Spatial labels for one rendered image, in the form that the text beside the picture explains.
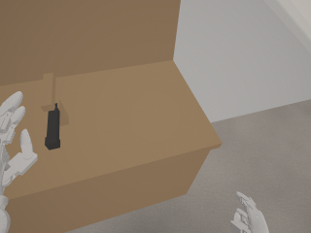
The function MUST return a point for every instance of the left robot forearm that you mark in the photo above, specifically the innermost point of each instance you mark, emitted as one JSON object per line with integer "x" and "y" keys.
{"x": 5, "y": 220}

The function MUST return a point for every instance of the tap lever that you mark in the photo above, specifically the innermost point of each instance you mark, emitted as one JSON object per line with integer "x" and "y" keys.
{"x": 52, "y": 141}

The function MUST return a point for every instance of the right robot hand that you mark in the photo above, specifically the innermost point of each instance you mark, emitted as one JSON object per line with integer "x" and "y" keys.
{"x": 251, "y": 222}

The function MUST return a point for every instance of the left robot hand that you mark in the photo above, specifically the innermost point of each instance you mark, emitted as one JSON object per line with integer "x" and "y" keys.
{"x": 10, "y": 116}

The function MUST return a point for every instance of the counter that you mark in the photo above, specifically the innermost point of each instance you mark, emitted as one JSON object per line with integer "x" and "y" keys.
{"x": 131, "y": 132}

